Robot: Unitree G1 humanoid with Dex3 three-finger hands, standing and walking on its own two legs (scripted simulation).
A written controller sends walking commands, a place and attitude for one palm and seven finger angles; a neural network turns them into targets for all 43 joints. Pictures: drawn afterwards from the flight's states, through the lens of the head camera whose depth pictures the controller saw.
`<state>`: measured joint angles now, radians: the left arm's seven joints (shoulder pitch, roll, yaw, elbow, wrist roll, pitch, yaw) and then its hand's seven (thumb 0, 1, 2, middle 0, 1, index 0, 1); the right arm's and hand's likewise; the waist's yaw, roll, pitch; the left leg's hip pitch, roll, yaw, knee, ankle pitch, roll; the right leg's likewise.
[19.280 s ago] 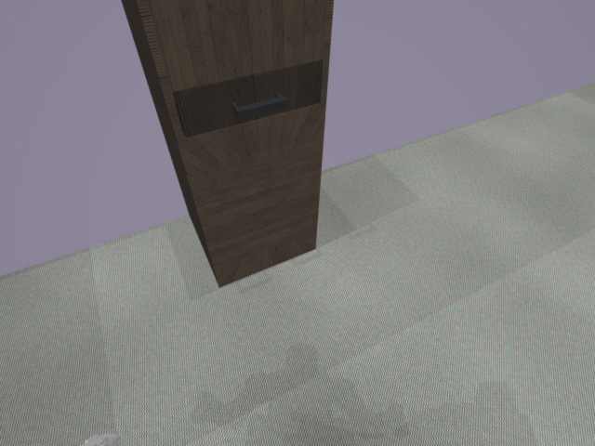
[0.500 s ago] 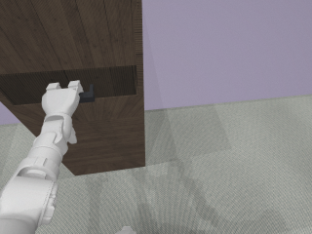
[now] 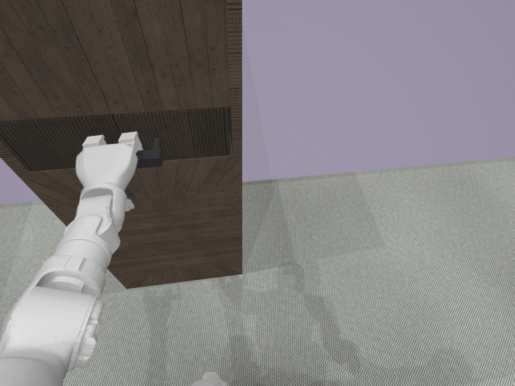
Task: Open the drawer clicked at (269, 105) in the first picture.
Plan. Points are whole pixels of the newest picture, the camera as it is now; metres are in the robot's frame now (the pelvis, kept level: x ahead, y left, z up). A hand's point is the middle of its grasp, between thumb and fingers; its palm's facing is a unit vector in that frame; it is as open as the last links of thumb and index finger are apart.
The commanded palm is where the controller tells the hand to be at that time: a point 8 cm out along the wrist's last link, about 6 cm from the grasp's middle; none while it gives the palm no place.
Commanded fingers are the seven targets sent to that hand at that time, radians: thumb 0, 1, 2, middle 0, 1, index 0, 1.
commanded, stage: close the thumb around the handle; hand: left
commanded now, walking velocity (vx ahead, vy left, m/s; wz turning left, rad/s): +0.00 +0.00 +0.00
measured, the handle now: (122, 152) +0.51 +0.23 +0.04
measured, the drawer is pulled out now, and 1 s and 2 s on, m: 0.00 0.03 0.16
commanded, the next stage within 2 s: pull the drawer open in 0.36 s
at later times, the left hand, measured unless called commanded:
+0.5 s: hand (119, 183) +0.45 +0.23 +0.02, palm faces -0.03 -0.04 -1.00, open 5.6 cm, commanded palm +0.42 +0.23 +0.07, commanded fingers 0.00 0.90 0.90 -0.40 -1.35 -0.40 -1.35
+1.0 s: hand (119, 198) +0.43 +0.23 +0.02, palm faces +0.01 -0.07 -1.00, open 5.7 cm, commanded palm +0.37 +0.22 +0.07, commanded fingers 0.00 0.90 0.90 -0.40 -1.35 -0.40 -1.35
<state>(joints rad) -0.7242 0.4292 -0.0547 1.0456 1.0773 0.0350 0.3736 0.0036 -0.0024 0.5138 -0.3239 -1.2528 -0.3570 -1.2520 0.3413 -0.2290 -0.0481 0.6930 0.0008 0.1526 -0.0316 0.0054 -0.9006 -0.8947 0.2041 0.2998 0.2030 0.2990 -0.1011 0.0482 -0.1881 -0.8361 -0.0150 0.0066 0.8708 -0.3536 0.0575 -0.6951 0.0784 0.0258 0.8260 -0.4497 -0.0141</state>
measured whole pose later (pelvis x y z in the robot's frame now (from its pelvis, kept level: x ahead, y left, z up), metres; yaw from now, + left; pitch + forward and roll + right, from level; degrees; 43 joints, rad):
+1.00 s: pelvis +0.03 +0.01 +0.01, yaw -1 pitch +16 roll -2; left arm -0.38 0.39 -0.07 0.66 1.03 0.10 0.36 0.01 0.74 0.79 -0.26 -1.35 -0.37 -1.33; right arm 0.29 -0.23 -0.05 0.65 0.02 0.18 -0.01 0.01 -0.90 -0.89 0.20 0.30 0.20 0.30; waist -0.07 0.05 -0.19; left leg -0.71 -0.01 0.04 0.81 -0.38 0.07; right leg -0.57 0.07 0.06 0.75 -0.46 -0.01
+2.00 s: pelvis +0.01 -0.02 +0.01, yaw -1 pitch +10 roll +0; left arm 0.10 0.34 -0.09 0.22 1.02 0.13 0.36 0.04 0.73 0.78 -0.26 -1.35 -0.39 -1.31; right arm 0.18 -0.24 -0.05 0.62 0.00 0.11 -0.01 0.01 -0.90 -0.90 0.20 0.30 0.20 0.30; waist 0.00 0.06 -0.16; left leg -0.59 -0.01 0.04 0.79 -0.36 0.03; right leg -0.49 0.06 0.03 0.79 -0.47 -0.04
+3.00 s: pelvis +0.01 -0.02 +0.00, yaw -1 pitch +9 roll +1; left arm 0.59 0.34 -0.09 -0.19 1.03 0.06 0.42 0.05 0.71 0.78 -0.25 -1.33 -0.39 -1.29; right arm 0.14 -0.23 -0.01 0.54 -0.03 0.10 0.06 0.01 -0.90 -0.90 0.20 0.30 0.20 0.30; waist 0.05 0.06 -0.16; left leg -0.65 -0.01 0.05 0.90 -0.41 0.03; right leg -0.55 0.06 0.03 0.92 -0.53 -0.05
